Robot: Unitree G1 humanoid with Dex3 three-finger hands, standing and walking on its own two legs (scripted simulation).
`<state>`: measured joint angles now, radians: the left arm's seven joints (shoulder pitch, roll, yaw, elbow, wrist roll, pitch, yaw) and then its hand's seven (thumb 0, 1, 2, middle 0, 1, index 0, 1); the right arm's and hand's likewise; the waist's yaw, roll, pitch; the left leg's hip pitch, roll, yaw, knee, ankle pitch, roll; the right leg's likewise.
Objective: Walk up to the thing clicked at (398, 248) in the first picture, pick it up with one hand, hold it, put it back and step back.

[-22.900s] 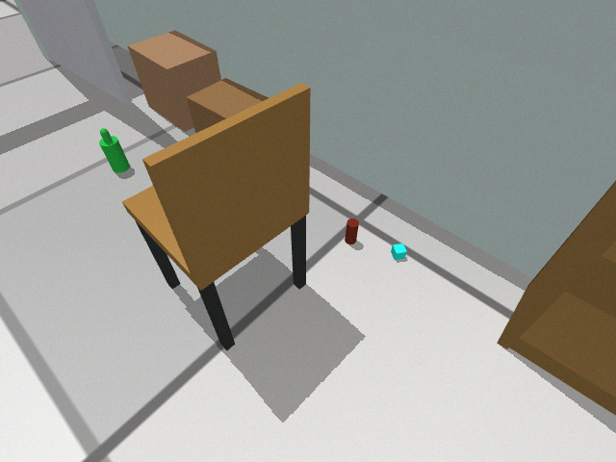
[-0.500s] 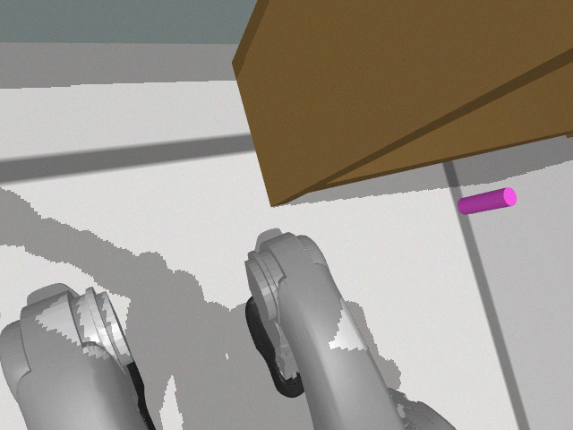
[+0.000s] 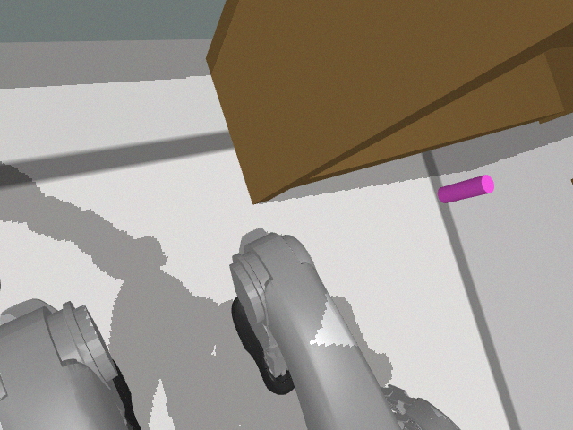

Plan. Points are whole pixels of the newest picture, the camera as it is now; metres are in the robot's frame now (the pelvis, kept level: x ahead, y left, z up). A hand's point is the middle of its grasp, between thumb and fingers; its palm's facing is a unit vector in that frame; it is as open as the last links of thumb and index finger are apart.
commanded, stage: approach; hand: left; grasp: from above
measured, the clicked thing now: out of the picture +0.46 +0.34 -0.30
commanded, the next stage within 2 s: close in in 0.02 s
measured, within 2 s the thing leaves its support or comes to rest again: neither
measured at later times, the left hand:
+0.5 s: hand out of the picture +0.44 +0.34 -0.22, palm faces -0.28 -0.34 -0.90, open 13.6 cm
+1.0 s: hand out of the picture +0.44 +0.33 -0.25, palm faces -0.27 -0.36 -0.89, open 13.3 cm
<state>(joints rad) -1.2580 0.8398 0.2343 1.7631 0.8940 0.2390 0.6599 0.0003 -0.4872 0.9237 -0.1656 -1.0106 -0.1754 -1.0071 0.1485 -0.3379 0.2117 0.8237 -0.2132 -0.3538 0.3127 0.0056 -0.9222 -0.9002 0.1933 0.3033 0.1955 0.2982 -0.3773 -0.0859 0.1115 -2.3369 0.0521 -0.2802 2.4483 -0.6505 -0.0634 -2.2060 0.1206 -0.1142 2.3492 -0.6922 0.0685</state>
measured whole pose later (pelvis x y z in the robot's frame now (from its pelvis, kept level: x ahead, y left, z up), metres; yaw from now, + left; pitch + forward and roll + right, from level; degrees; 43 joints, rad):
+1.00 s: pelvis +0.00 +0.01 +0.00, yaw -2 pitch +27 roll -13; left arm -1.20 0.99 0.26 1.84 0.83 0.21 0.70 0.00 -0.41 0.87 -0.22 -0.93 -0.22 -0.93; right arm 0.13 -0.36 0.30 0.74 -0.24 -0.36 0.34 0.00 -0.92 -0.91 0.19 0.30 0.19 0.30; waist -0.41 -0.14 0.22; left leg -2.31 0.06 -0.31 2.47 -0.67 -0.05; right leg -2.17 0.13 -0.13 2.34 -0.69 0.09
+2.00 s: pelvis +0.00 +0.02 +0.01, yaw -4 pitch +25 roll -17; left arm -1.22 1.04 0.23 1.81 0.81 0.22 0.75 0.00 -0.23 0.73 -0.37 -0.75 -0.37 -0.76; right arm 0.10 -0.38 0.37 0.67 -0.25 -0.39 0.35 0.00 -0.92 -0.91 0.19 0.30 0.19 0.30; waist -0.43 -0.20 0.28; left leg -2.28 0.06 -0.35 2.48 -0.68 -0.04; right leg -2.10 0.13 -0.18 2.30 -0.69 0.09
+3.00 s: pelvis -0.01 +0.02 +0.01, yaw -4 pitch +25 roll -16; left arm -1.22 1.05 0.22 1.80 0.82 0.22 0.70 0.00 0.34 0.25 -0.78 -0.41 -0.82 -0.38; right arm 0.11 -0.38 0.37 0.68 -0.24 -0.39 0.33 0.01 -0.91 -0.90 0.19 0.30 0.20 0.30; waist -0.43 -0.19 0.28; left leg -2.28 0.07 -0.35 2.47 -0.68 -0.03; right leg -2.10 0.13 -0.18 2.29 -0.68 0.09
